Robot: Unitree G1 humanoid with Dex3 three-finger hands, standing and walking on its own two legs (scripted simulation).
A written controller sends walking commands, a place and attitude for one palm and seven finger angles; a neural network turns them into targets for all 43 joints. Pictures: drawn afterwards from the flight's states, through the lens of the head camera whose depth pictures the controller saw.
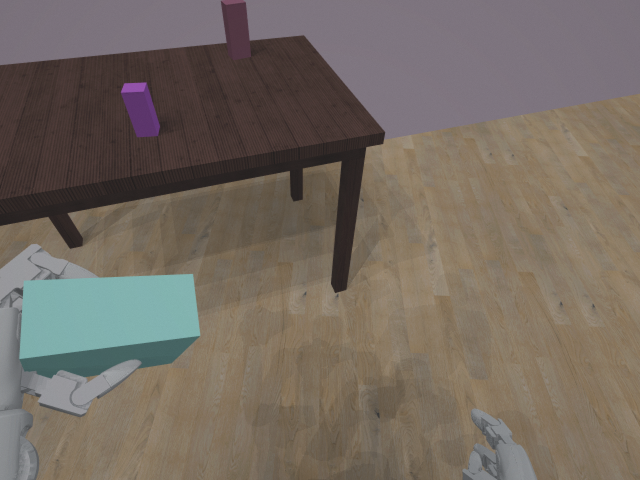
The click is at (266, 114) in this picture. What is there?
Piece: table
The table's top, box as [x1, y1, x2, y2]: [0, 35, 384, 213]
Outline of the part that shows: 384,131 303,35 252,40 250,41 251,56 237,60 232,60 227,55 226,43 0,65 0,213 380,144 383,141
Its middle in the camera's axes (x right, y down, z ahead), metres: -0.46 -0.37 +1.06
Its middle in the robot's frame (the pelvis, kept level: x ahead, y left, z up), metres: +1.02 +0.51 -0.07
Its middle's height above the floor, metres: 0.70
